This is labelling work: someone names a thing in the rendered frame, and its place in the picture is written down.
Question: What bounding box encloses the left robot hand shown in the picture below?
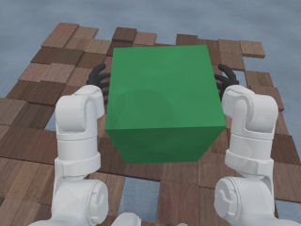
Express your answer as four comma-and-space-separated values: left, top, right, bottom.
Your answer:
86, 63, 111, 105

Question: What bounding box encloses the robot right forearm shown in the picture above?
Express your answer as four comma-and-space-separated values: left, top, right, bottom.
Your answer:
221, 85, 278, 211

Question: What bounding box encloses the right robot upper arm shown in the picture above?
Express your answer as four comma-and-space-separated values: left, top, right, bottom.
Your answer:
214, 176, 301, 226

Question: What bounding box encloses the robot left forearm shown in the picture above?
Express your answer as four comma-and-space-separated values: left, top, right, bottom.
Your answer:
51, 85, 105, 214

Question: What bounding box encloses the right robot hand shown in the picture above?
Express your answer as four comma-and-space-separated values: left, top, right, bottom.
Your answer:
214, 64, 240, 103

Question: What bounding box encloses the carton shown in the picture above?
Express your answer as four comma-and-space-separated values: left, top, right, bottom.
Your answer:
104, 45, 227, 164

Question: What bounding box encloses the left robot upper arm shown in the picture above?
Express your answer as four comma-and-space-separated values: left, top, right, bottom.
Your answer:
28, 179, 109, 226

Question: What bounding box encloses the left robot thigh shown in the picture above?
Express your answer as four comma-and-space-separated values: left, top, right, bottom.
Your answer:
111, 212, 141, 226

